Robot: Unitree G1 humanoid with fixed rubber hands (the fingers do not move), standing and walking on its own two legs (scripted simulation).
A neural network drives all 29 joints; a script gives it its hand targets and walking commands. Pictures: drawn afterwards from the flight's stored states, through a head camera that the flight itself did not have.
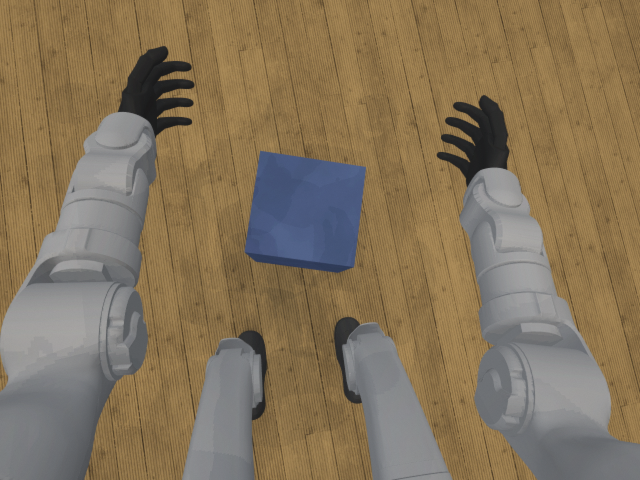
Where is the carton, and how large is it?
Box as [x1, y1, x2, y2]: [245, 151, 365, 272]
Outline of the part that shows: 260,151 245,245 245,252 255,261 335,272 352,267 354,263 365,167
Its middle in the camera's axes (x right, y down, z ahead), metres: -0.03 -0.06 +0.88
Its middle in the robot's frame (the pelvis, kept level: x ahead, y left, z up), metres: +0.48 -0.04 -0.52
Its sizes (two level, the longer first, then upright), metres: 0.210 0.200 0.250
